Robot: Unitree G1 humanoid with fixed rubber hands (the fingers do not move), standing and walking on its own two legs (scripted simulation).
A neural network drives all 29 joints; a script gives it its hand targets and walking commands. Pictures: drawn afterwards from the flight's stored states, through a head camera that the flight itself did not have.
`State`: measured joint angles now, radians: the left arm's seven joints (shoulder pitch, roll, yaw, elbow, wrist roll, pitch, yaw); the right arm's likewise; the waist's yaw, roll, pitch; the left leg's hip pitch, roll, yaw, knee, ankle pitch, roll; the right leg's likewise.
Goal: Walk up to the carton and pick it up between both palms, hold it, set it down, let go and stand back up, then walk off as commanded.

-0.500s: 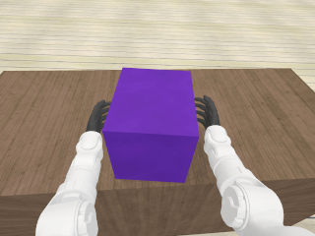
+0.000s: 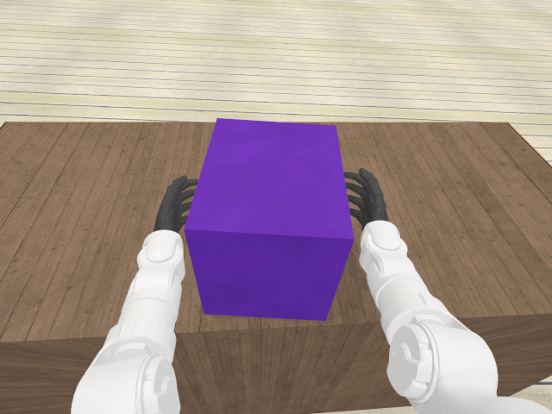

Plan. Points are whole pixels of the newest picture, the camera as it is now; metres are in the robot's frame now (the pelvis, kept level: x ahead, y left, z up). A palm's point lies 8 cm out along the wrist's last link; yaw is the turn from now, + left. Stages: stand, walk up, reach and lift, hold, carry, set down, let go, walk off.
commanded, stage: reach and lift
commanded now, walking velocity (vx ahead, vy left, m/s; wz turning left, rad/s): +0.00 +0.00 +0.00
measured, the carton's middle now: (270, 218) +0.45 +0.01 +0.02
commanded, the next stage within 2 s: none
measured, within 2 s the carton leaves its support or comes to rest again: leaves its support in 0.60 s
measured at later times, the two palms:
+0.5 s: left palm (174, 229) +0.37 +0.16 +0.08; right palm (376, 222) +0.39 -0.15 +0.09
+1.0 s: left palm (171, 212) +0.36 +0.15 +0.13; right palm (391, 220) +0.37 -0.15 +0.12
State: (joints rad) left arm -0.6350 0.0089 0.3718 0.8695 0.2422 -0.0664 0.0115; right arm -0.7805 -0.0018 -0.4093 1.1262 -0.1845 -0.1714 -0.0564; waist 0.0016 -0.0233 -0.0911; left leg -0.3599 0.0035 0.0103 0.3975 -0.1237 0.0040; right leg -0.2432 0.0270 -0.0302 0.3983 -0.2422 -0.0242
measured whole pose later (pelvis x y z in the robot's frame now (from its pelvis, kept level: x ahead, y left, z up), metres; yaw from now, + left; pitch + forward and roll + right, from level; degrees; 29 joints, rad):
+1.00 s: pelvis -0.02 +0.01 +0.00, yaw +0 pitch +2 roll -1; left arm -0.69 -0.03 0.25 0.72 0.22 0.26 0.08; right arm -0.76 -0.08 -0.23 1.07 0.05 -0.01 -0.14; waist 0.00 -0.03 -0.15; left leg -0.35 0.00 0.01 0.40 -0.10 0.01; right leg -0.23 0.03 -0.03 0.39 -0.21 -0.01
